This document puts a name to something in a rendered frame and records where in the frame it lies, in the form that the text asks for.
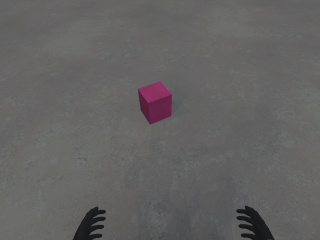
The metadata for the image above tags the right robot hand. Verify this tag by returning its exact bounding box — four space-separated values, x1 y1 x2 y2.
236 206 275 240

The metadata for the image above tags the carton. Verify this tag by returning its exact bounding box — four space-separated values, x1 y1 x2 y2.
138 81 172 125

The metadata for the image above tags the left robot hand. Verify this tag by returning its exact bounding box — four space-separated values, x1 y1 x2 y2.
73 206 106 240

